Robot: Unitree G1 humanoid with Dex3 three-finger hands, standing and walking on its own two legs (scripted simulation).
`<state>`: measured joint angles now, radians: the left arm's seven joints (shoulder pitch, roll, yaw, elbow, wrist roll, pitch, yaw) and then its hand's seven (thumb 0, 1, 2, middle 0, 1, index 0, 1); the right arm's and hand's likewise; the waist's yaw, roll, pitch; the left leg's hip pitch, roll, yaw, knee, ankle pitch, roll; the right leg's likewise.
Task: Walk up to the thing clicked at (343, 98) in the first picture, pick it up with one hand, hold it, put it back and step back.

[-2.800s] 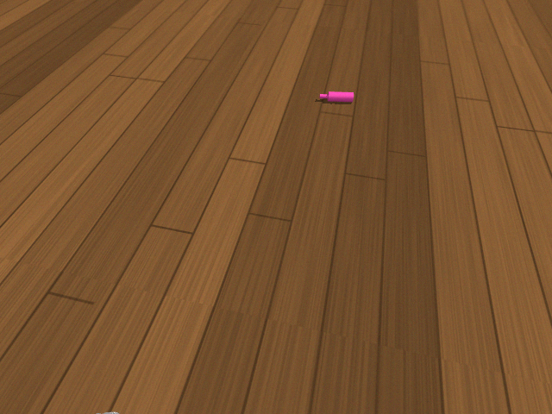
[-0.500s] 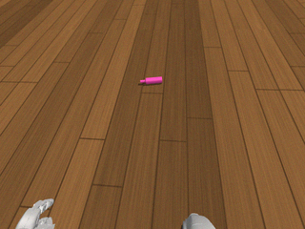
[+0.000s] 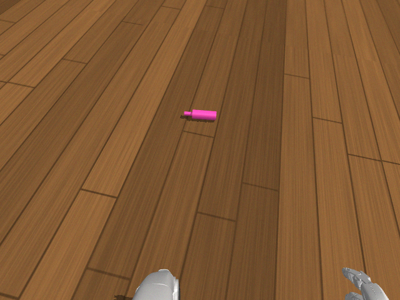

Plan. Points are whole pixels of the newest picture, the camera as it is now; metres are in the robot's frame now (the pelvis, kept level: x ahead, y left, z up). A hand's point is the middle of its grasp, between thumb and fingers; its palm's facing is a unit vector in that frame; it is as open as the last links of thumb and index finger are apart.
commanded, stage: walk up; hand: left
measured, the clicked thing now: (200, 114) +1.20 +0.06 -0.72
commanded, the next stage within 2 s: none
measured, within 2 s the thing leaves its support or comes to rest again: neither
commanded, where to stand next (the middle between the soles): +0.76 -0.22 m, yaw +3 degrees
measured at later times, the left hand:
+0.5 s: hand (150, 200) +0.32 +0.16 -0.10, palm faces -0.01 -0.91 -0.41, open 7.4 cm
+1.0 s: hand (176, 180) +0.41 +0.11 -0.15, palm faces -0.02 -0.95 -0.30, open 7.4 cm
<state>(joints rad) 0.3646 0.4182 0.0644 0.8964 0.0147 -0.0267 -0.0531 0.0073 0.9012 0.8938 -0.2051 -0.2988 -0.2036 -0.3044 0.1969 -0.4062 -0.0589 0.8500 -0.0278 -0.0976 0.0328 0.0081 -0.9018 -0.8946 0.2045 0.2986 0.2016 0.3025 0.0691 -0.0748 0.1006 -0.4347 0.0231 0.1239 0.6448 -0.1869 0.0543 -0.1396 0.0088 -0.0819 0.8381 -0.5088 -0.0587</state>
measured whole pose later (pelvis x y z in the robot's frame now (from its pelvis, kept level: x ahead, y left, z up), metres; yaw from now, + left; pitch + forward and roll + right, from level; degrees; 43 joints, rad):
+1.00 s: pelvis +0.39 -0.15 +0.01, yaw +1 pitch -3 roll +0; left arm 0.36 0.40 0.04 0.88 0.02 -0.01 -0.04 0.01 0.90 0.89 -0.20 -0.30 -0.20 -0.30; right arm 0.23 -0.39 -0.05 0.82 0.00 -0.10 0.01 0.01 -0.90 -0.89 0.21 0.30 0.20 0.30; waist 0.02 -0.06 0.10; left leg -0.33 0.03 0.10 0.62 -0.24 0.05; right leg -0.32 0.02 -0.03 1.10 -0.48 -0.05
